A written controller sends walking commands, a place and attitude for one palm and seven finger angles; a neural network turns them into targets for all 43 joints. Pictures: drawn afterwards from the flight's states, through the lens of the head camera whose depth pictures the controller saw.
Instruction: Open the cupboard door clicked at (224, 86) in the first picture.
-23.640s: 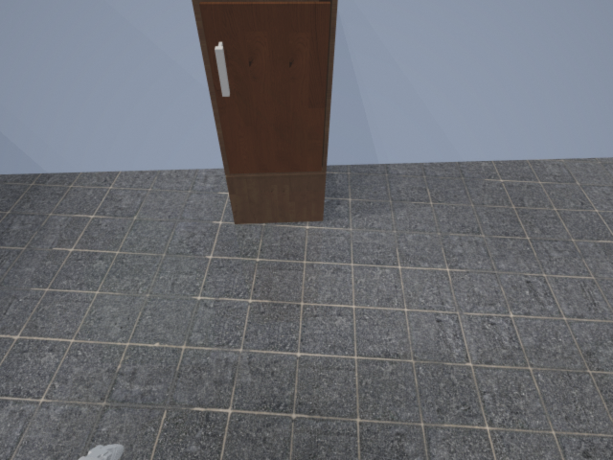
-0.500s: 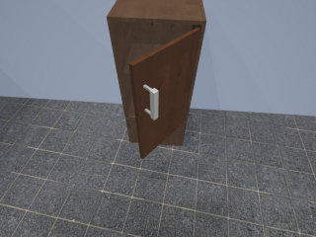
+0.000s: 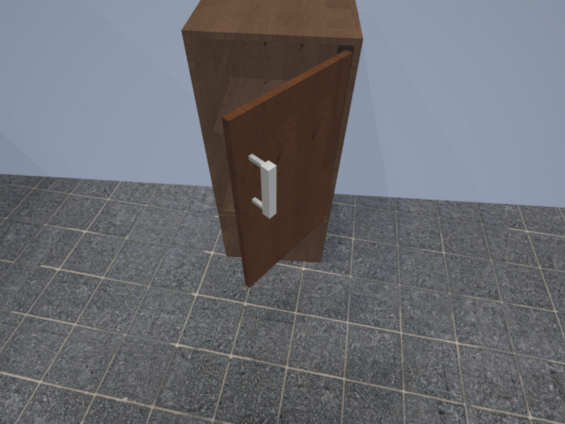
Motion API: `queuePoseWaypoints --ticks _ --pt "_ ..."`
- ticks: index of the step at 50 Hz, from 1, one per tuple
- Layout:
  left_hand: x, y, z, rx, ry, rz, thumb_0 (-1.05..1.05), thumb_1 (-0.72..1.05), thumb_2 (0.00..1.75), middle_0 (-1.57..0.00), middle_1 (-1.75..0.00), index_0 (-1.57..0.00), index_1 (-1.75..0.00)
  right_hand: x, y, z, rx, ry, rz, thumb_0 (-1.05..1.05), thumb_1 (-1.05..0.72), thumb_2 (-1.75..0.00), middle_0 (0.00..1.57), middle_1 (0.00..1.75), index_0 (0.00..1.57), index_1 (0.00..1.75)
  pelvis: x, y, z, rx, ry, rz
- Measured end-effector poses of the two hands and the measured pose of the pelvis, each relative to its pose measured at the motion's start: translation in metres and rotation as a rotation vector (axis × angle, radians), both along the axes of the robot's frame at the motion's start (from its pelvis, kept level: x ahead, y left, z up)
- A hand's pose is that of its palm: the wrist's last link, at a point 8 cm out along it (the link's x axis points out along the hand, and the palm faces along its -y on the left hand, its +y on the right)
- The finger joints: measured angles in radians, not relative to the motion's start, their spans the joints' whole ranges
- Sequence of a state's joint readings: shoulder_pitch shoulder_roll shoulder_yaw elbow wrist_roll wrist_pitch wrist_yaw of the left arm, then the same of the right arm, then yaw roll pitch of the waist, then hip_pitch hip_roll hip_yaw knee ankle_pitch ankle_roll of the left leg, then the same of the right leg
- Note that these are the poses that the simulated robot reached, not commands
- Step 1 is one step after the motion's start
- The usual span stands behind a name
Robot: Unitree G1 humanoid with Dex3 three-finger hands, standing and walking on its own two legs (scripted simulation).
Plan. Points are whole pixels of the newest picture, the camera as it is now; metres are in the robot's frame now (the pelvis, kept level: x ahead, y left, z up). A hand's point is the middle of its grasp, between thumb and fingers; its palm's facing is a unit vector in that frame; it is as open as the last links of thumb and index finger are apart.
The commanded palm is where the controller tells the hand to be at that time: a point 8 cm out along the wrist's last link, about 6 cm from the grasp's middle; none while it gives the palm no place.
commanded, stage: walk to a spot facing it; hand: left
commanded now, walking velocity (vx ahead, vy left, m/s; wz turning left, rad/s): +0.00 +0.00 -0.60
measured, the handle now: (261, 186) +0.56 +0.08 -0.04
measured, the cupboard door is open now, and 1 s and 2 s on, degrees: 51 51 51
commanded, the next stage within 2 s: none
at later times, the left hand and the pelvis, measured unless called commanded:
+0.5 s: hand out of the picture +0.08 +0.20 -0.18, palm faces -0.14 -0.96 -0.25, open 7.3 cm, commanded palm none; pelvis -0.01 +0.01 -0.01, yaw -13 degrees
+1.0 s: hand (218, 412) +0.17 +0.12 -0.17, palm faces -0.53 -0.81 -0.27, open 7.3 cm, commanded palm none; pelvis -0.02 +0.00 -0.02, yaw -33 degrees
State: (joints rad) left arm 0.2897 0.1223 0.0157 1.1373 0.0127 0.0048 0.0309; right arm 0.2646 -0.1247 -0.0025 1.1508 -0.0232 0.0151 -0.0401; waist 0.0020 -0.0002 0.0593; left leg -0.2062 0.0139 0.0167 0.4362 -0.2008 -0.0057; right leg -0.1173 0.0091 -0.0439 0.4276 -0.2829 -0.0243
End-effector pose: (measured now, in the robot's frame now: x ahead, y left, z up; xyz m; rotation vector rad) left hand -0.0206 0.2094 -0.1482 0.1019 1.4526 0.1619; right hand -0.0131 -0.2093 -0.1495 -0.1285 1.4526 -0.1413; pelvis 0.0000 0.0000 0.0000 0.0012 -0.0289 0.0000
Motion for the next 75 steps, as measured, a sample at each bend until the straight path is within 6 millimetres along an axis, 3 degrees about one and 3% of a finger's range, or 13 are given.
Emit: queuePoseWaypoints --ticks 7,16,22,26,29,38,46,50,53,58,65,71,75 --pt "0.013 0.01 -0.003 0.015 0.017 -0.045 0.0 0.91 0.9 -0.2 -0.3 -0.2 -0.3 0.0 -0.013 -0.004 -0.033 -0.034 -0.078 0.0 -0.91 -0.9 0.2 0.3 0.2 0.3 -0.004 -0.002 -0.006 0.003 0.013 -0.067" --pt "0.063 0.023 0.001 0.08 -0.089 -0.137 0.0 0.91 0.9 -0.19 -0.3 -0.2 -0.3 0.002 -0.045 -0.009 -0.072 -0.087 -0.135 0.0 -0.91 -0.9 0.2 0.3 0.2 0.3 -0.011 -0.011 -0.014 0.008 0.035 -0.123" --pt "0.089 0.032 0.005 0.091 -0.139 -0.186 0.0 0.91 0.9 -0.2 -0.3 -0.2 -0.3 0.028 -0.056 0.008 -0.123 -0.177 -0.155 0.0 -0.91 -0.9 0.2 0.3 0.2 0.3 -0.013 -0.002 -0.008 0.013 0.032 -0.184" --pt "0.102 0.042 0.001 0.076 -0.137 -0.24 0.0 0.91 0.9 -0.2 -0.3 -0.2 -0.3 0.049 -0.05 0.022 -0.154 -0.284 -0.181 0.0 -0.91 -0.9 0.19 0.3 0.2 0.3 -0.012 0.01 -0.008 0.011 0.037 -0.237" --pt "0.117 0.05 -0.008 0.055 -0.143 -0.276 0.0 0.91 0.9 -0.2 -0.3 -0.2 -0.3 0.053 -0.042 0.026 -0.182 -0.346 -0.19 0.0 -0.91 -0.9 0.2 0.3 0.2 0.3 -0.01 0.021 -0.014 -0.007 0.044 -0.27" --pt "0.168 0.034 0.007 0.01 -0.197 -0.428 0.0 0.91 0.9 -0.19 -0.3 -0.2 -0.3 -0.006 -0.02 0.032 -0.168 -0.245 -0.276 0.0 -0.9 -0.9 0.2 0.3 0.21 0.3 -0.011 0.025 -0.001 -0.025 0.043 -0.407" --pt "0.205 -0.023 0.007 0.021 -0.237 -0.624 0.0 0.91 0.9 -0.19 -0.3 -0.2 -0.3 -0.094 -0.025 0.0 -0.123 -0.132 -0.487 0.0 -0.9 -0.9 0.2 0.3 0.21 0.3 -0.017 0.002 -0.016 0.003 0.035 -0.528" --pt "0.211 -0.046 0.008 0.036 -0.267 -0.68 0.0 0.91 0.9 -0.19 -0.3 -0.2 -0.3 -0.127 -0.031 -0.01 -0.12 -0.057 -0.566 0.0 -0.9 -0.9 0.2 0.3 0.21 0.3 -0.023 -0.003 -0.02 0.001 0.027 -0.575" --pt "0.21 -0.056 0.01 0.036 -0.254 -0.708 0.0 0.91 0.9 -0.2 -0.3 -0.2 -0.3 -0.135 -0.034 -0.003 -0.134 -0.059 -0.609 0.01 -0.91 -0.9 0.2 0.3 0.2 0.3 -0.025 -0.005 -0.014 0.008 0.024 -0.614" --pt "0.211 -0.067 0.008 0.005 -0.229 -0.759 0.0 0.91 0.9 -0.2 -0.3 -0.21 -0.3 -0.13 -0.032 0.01 -0.162 -0.122 -0.664 0.0 -0.91 -0.9 0.19 0.3 0.2 0.3 -0.022 -0.004 -0.009 0.015 0.026 -0.671" --pt "0.232 -0.072 -0.009 -0.053 -0.216 -0.807 0.0 0.91 0.9 -0.2 -0.3 -0.21 -0.3 -0.118 -0.009 0.016 -0.213 -0.191 -0.71 0.0 -0.91 -0.9 0.2 0.3 0.2 0.3 -0.009 0.009 -0.016 -0.005 0.05 -0.751" --pt "0.251 -0.089 0.005 -0.074 -0.217 -0.883 0.01 0.91 0.9 -0.19 -0.3 -0.2 -0.3 -0.135 0.021 0.026 -0.185 -0.152 -0.766 0.0 -0.9 -0.9 0.2 0.3 0.21 0.3 -0.006 0.006 -0.002 -0.005 0.054 -0.838" --pt "0.258 -0.114 0.013 -0.078 -0.213 -0.964 0.01 0.91 0.9 -0.19 -0.3 -0.2 -0.3 -0.155 0.036 0.024 -0.158 -0.136 -0.849 0.0 -0.9 -0.9 0.2 0.3 0.21 0.3 -0.005 -0.003 0.001 -0.001 0.058 -0.9"
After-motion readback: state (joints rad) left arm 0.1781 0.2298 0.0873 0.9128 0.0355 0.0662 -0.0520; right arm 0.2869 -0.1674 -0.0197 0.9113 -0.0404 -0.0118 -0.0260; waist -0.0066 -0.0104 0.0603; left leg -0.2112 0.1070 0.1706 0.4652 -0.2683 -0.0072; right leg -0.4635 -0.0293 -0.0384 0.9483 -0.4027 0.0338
